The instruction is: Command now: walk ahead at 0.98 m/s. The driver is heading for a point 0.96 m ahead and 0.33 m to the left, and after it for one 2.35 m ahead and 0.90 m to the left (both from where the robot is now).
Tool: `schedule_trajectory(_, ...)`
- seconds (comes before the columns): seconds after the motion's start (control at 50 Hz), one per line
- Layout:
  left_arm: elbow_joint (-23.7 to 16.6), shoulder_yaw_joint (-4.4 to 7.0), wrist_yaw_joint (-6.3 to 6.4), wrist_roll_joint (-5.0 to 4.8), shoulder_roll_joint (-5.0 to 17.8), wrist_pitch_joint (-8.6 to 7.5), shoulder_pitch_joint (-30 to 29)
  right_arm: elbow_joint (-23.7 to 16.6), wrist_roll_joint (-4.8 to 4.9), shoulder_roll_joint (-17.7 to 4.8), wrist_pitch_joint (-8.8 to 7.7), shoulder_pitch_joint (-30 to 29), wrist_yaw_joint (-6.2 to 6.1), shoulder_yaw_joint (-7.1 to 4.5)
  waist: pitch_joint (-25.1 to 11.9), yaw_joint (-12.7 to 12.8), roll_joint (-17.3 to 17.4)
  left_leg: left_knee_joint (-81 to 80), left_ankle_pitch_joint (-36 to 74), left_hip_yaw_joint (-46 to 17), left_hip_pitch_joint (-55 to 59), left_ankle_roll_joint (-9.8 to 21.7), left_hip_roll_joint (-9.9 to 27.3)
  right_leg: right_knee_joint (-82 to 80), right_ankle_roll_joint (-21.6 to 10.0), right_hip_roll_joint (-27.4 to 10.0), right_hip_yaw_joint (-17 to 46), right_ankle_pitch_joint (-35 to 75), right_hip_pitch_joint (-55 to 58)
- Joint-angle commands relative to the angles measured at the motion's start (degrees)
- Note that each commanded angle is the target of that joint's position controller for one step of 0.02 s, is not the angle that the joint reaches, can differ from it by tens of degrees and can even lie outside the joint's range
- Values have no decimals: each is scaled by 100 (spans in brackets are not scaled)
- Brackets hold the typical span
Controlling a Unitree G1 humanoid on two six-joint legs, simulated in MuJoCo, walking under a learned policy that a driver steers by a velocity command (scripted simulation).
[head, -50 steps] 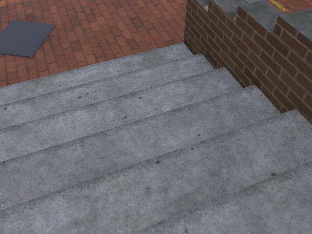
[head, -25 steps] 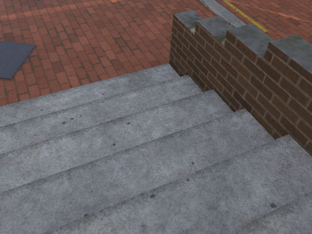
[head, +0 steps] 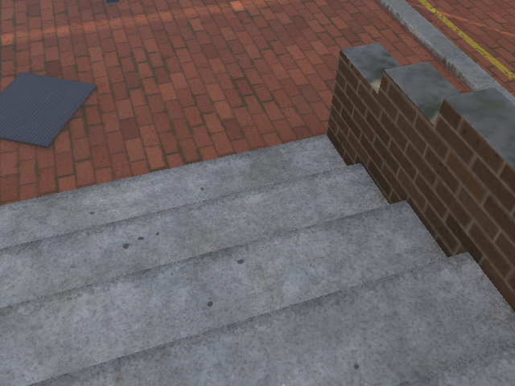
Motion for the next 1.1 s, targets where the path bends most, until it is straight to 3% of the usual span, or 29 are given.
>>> schedule_trajectory(0.02, -512, 90, 245, -50, 712, -175, -596, -86, -186, -75, -65, 227, 196, -31, 245, -427, -310, -1571, 2670, 430, 1799, -53, -265, -750, -747, -767, 454, 2, -2116)
schedule_trajectory(0.1, -484, 111, 277, -31, 754, -63, -274, -194, 65, -124, 65, -57, 248, -58, 311, -349, -433, -1599, 2534, 687, 2622, -249, -519, 235, -631, -972, 490, -415, -2091)
schedule_trajectory(0.16, -610, 90, 251, -7, 709, 161, -630, 494, 52, -595, 48, 1748, 208, -325, -42, -1183, -374, -2237, 1258, 921, 3052, -114, -479, 2679, -356, -1033, 457, 1918, -758)
schedule_trajectory(0.18, -586, 123, 210, -70, 802, 211, -1181, 896, -16, -643, 28, 3055, 199, -423, -202, -2037, -244, -2826, 1604, 1072, 4209, 112, -359, 4749, -186, -933, 288, 2749, -1093)
schedule_trajectory(0.2, -692, 91, 186, -54, 383, 131, -1506, 1394, -170, -421, -5, 4161, 218, -340, 132, -2531, 1209, -2977, 1558, 483, 5172, 482, 16, 8407, -63, -59, 303, -709, -2908)
schedule_trajectory(0.22, -1097, -109, 157, -214, -417, -35, -862, 1353, -314, -224, -94, 3892, 242, -121, 190, -1530, 2486, -975, 3506, -316, 5640, 279, 270, 9513, -436, 330, 1539, -2299, -4856)
schedule_trajectory(0.24, -1093, -167, 86, -291, -368, -148, -47, 1140, -253, 56, 7, 3476, 222, -65, -440, -873, 2284, -1379, 3482, -1232, 5644, 370, 467, 8465, -675, 85, 1873, -1713, -5113)
schedule_trajectory(0.26, -1004, -127, 76, -380, -86, -194, -8, 1020, -189, -157, 81, 3166, 241, -151, -578, -635, 992, -2031, 1655, -2061, 5326, 951, 1055, 8135, -545, -9, 1661, -1116, -5313)
schedule_trajectory(0.28, -1368, -181, 144, -399, -93, -214, -633, 1073, -90, -812, 32, 2725, 167, -341, -571, -419, 778, -2951, -1867, -3707, 4874, 1495, 1774, 7613, -446, -427, 1437, -466, -5972)
schedule_trajectory(0.3, -1500, -120, 220, -366, 277, -99, -1422, 776, -144, -357, -158, 1936, 176, -128, 150, -296, -164, -3364, -2723, -4147, 3703, 1341, 1775, 6731, -460, -807, 1659, 350, -5967)
schedule_trajectory(0.34, -1403, -87, 227, -135, 377, 237, -1510, 678, -241, -127, -318, 1044, 59, 49, 940, 218, -773, -3504, -1840, -3034, 1245, 1116, 1188, 5114, 7, -1294, 1452, 907, -4518)
schedule_trajectory(0.42, -1503, -96, 56, 87, 334, 216, -2200, 970, -92, -543, -283, 1868, -176, -95, 630, -298, -256, -3384, -1300, -1627, 965, 1079, 452, 3405, 155, -1247, 829, 2668, -3190)
schedule_trajectory(0.46, -1819, -95, -132, 238, 399, 15, -3301, 1119, 201, 70, -241, 2620, -320, 65, 769, -771, -630, -2688, -1976, -1173, 2107, 773, -45, 1128, -125, -1147, 866, 4650, -3650)
schedule_trajectory(0.52, -2068, -167, -389, 50, 62, -78, -4003, 1139, 157, -86, -9, 2896, -321, 2, 726, -1209, -182, -2534, -2159, -876, 2058, 574, -220, -57, -35, -672, 517, 4642, -2250)
schedule_trajectory(0.58, -2105, -35, -346, -126, 445, -91, -3805, 1194, 163, -158, 205, 3000, -390, -112, 854, -1169, 195, -1876, -1173, -1173, 3449, 474, -228, -834, 184, -633, 789, 3850, -2263)
schedule_trajectory(0.62, -1897, 151, -313, -116, 778, -185, -2897, 1233, 41, -264, 340, 2929, -345, -168, 269, -671, 299, -602, 278, -1255, 4049, 377, -338, -987, 108, -643, 814, 3573, -1255)
schedule_trajectory(0.66, -1233, 330, -258, -39, 1101, -140, -147, 1102, 27, -327, 280, 2228, -164, -218, -910, 865, 255, 2543, -24, -1059, 1722, 23, -643, 322, -7, -1113, 1073, 3099, 2597)
schedule_trajectory(0.68, -952, 229, -219, 78, 1158, -68, 588, 1065, -2, 289, 106, 2634, -85, -99, -1618, 763, -1596, 4799, -4277, -1229, -400, -5, -1256, 2051, 107, -1696, 1333, 4789, 4554)
schedule_trajectory(0.7, -1024, 293, -220, 147, 1384, 14, 307, 846, 277, 183, -39, 3749, -95, -54, -2456, 92, -3094, 5070, -3753, -1522, -744, -86, -913, 1487, -109, -2370, 2771, 5201, 4699)
schedule_trajectory(0.72, -972, 425, -222, 128, 1539, 46, 120, 523, 523, 305, -55, 3258, -179, 20, -2577, 166, -2840, 5142, -2908, -1003, -1213, -333, -703, -154, -851, -3153, 4485, 1572, 4200)
schedule_trajectory(0.74, -937, 319, -221, 137, 862, 58, -196, 407, 433, 14, 45, 2222, -326, -66, -1310, 287, -740, 4794, -2393, -532, -1368, -402, -509, -922, -1034, -2893, 4380, -133, 2882)
schedule_trajectory(0.76, -982, 159, -261, 142, 423, -20, -986, 314, 299, -158, 169, 1789, -380, -195, -334, -9, 140, 4077, -1662, -413, -1044, -293, -288, -1065, -851, -2578, 3503, 389, 1475)
schedule_trajectory(0.8, -712, 136, -223, 87, 230, -180, -1381, 381, 178, 279, 311, 2085, -281, -208, 157, -569, -282, 3082, -1127, -700, -395, -161, 74, -460, -574, -2053, 2183, 2754, 1)
schedule_trajectory(0.86, -539, 153, -55, -65, 339, -197, -1490, -151, 191, 56, 399, 1250, -182, -294, 462, -515, -625, 1526, -1009, -730, -462, -90, 478, -1150, -354, -2113, 1402, 2862, -283)
schedule_trajectory(0.9, -410, 249, 94, 12, 726, -151, -1344, -319, 50, 12, 415, 1164, -95, -296, 444, -550, -268, 1114, -407, -597, -766, -107, 362, -980, -440, -2212, 948, 3608, 95)
schedule_trajectory(0.96, -212, 138, 390, 56, 559, -116, -995, -484, 25, 26, 227, 333, 225, -282, 546, -289, -197, -1245, 2772, 374, 217, 92, -237, -620, 229, -1215, -687, 2265, -228)
schedule_trajectory(1.04, -25, 117, 501, 29, 709, 109, -416, -793, 88, -46, 267, -305, 535, -275, 667, -183, -253, -1974, 3213, 888, 1184, 152, -664, 159, 469, -1196, -1231, 2181, -122)
schedule_trajectory(1.08, -173, 205, 527, -12, 1160, 193, -439, -703, 39, -278, 349, 250, 537, -366, 424, -531, -490, -1600, 2128, 1450, 2083, 131, -1082, 1330, 526, -1402, -1229, 4536, 46)
schedule_trajectory(1.1, -302, 257, 520, -29, 1411, 199, -887, -419, 85, -641, 389, 1428, 544, -515, 47, -1216, -815, -894, 1641, 1398, 3135, 336, -1039, 2553, 543, -1705, -1096, 6090, -176)
Next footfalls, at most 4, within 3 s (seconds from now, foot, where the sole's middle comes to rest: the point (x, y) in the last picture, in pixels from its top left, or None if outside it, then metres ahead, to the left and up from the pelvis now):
0.20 left None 0.30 0.13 -0.89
0.66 right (307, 342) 0.77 -0.10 -1.02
1.14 left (225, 275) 1.08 0.20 -1.15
1.56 right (221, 213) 1.50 0.27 -1.28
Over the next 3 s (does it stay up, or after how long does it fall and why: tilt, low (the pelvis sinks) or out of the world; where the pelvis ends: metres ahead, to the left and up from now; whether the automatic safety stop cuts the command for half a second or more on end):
stays up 1.72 0.70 -0.64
